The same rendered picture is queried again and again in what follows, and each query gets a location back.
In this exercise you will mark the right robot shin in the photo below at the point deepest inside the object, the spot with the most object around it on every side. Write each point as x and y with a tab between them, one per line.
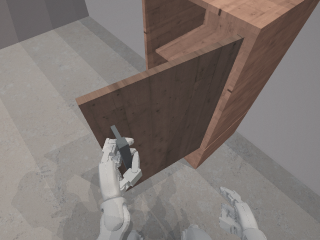
193	226

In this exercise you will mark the robot left forearm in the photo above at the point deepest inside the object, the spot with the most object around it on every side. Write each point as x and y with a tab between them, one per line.
116	222

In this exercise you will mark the left robot hand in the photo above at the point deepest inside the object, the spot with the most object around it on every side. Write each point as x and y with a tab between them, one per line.
109	174

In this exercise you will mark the right robot hand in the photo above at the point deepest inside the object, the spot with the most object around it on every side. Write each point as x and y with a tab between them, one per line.
238	219

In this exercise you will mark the robot right forearm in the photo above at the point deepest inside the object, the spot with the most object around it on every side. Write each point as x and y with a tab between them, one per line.
253	234

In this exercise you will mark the right robot thigh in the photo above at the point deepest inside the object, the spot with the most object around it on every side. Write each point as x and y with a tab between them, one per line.
194	234

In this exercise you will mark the handle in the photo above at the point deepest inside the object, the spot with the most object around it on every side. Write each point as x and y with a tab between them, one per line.
123	148

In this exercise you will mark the cupboard door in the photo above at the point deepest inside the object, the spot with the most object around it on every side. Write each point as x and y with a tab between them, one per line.
166	109

